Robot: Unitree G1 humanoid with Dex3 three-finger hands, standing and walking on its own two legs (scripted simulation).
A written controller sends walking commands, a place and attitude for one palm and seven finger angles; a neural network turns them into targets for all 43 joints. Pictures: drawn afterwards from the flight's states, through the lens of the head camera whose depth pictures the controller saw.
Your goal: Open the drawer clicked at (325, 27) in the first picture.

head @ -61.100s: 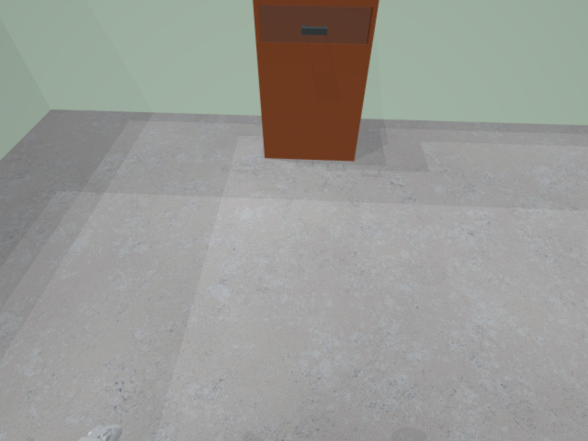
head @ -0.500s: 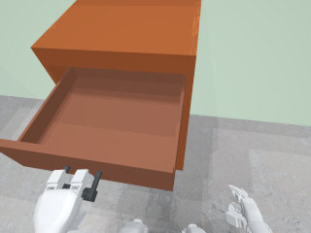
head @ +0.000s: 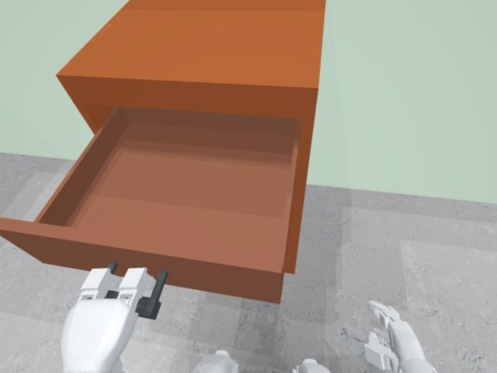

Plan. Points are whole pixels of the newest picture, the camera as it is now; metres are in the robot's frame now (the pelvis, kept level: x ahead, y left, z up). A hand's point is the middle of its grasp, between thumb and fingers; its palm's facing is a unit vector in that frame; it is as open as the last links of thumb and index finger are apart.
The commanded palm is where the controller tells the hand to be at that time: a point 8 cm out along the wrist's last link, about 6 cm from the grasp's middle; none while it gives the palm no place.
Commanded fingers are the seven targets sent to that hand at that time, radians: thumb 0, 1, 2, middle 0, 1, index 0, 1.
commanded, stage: lift the hand off the handle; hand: left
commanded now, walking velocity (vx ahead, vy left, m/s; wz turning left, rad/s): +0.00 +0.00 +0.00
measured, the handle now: (130, 288) +0.24 +0.21 +0.02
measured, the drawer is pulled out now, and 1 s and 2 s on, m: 0.30 0.29 0.24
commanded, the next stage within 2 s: open the thumb to release the handle in 0.60 s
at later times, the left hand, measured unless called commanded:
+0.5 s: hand (116, 332) +0.17 +0.21 +0.02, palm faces -0.13 -0.13 -0.98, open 13.9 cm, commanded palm +0.16 +0.21 +0.12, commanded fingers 0.00 -0.50 0.30 -0.30 -1.20 -0.30 -1.20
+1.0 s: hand (107, 309) +0.20 +0.22 +0.05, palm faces +0.04 -0.13 -0.99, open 14.1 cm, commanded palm +0.18 +0.22 +0.09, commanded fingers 0.00 -0.50 0.30 -0.19 -0.52 -0.19 -0.52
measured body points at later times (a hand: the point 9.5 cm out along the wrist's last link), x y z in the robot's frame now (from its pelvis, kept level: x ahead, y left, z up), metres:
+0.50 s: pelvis +0.01 +0.00 +0.02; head +0.05 -0.02 +0.47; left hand +0.18 +0.22 +0.07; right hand +0.20 -0.23 -0.07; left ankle +0.01 +0.13 -0.65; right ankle +0.00 -0.09 -0.65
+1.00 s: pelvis +0.02 +0.02 +0.02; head +0.08 -0.01 +0.46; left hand +0.19 +0.23 +0.10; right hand +0.21 -0.21 -0.09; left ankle +0.01 +0.13 -0.65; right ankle +0.00 -0.09 -0.65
